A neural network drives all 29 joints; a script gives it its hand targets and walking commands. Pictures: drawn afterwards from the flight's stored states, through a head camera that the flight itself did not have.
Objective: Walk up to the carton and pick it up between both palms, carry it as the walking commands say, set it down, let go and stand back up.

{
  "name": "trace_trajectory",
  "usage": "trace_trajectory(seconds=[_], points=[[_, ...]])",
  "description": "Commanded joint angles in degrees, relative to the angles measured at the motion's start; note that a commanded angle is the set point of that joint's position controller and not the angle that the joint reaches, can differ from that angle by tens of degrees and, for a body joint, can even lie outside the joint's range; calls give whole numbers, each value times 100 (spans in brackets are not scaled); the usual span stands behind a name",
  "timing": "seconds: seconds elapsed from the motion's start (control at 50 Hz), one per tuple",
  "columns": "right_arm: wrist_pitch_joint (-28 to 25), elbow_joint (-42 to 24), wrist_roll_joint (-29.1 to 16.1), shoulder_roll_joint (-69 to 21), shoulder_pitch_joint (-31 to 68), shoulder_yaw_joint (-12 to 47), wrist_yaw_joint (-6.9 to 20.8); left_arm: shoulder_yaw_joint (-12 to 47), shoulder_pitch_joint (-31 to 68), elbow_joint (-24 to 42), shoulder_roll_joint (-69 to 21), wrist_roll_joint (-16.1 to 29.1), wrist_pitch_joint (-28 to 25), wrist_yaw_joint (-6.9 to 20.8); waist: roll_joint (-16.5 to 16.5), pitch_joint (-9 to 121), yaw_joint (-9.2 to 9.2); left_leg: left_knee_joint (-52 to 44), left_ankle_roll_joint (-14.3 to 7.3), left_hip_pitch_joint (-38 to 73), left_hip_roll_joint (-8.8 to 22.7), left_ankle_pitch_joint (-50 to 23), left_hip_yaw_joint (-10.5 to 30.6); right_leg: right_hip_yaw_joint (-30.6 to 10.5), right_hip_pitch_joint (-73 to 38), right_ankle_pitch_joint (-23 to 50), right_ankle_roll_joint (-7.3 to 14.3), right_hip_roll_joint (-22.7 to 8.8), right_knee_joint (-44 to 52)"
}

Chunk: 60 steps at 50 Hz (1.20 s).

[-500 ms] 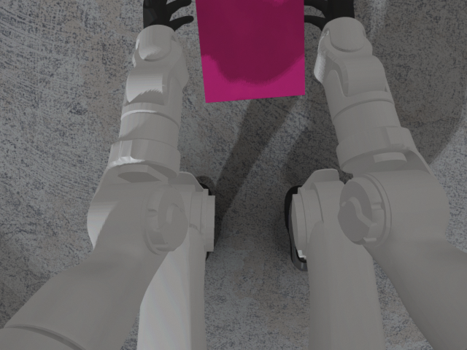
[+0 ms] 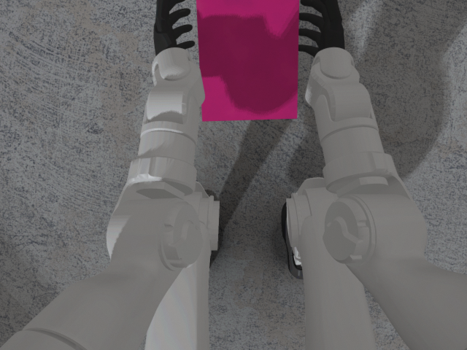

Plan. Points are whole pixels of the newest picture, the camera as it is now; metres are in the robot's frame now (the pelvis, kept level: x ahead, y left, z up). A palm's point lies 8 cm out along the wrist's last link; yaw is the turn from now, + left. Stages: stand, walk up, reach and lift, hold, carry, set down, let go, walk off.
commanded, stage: reach and lift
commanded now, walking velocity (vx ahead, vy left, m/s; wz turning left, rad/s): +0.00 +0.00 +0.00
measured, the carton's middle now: (244, 68) +0.52 +0.01 -0.20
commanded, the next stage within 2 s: none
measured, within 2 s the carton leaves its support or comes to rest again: neither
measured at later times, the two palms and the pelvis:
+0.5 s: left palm (157, 43) +0.49 +0.12 -0.02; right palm (347, 43) +0.50 -0.10 -0.03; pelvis +0.00 +0.00 +0.05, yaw +0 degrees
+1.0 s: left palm (127, 31) +0.47 +0.12 +0.06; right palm (382, 23) +0.48 -0.10 +0.05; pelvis +0.01 +0.00 +0.10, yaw +0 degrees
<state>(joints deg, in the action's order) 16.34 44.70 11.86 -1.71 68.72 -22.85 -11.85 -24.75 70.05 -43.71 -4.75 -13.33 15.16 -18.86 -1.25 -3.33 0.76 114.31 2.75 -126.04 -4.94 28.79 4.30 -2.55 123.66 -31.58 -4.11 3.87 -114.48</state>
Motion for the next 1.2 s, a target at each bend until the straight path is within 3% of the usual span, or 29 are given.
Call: trace_trajectory(seconds=[0.0,0.26,0.46,0.6,0.86,1.18], points=[[-235,-150,-642,-5656,4058,2650,1847,2758,3327,-567,-6041,636,10,2407,-12,6549,-191,-1074,-134,4014,-700,-1137,-806,831,-2888,1112,297,707,1205],[-118,-102,-575,-5842,3844,2539,1915,2592,2987,-571,-6347,411,148,2375,-97,6566,-137,-1582,-98,4476,-698,-974,-749,833,-3155,968,331,756,1634],[-113,-304,-557,-6158,3572,2809,1761,2694,2710,-628,-6463,430,122,2407,56,6858,-76,-1749,-119,4499,-723,-1154,-799,712,-3923,1302,279,790,1948],[-79,-195,-491,-6212,3437,2740,1697,2603,2532,-719,-6527,410,165,2419,168,6626,-62,-2049,-125,4629,-713,-914,-758,678,-4153,1100,272,795,2249],[-73,87,-285,-6267,3062,2386,1741,2395,2306,-724,-6610,214,189,2393,45,6225,-77,-2657,-110,5180,-699,-712,-672,641,-4406,900,315,798,2754],[-108,17,-259,-6531,2491,2551,1773,2630,1827,-606,-6807,201,117,2315,11,6171,-90,-3271,-103,5951,-702,-913,-554,518,-5147,1108,306,790,3353]])
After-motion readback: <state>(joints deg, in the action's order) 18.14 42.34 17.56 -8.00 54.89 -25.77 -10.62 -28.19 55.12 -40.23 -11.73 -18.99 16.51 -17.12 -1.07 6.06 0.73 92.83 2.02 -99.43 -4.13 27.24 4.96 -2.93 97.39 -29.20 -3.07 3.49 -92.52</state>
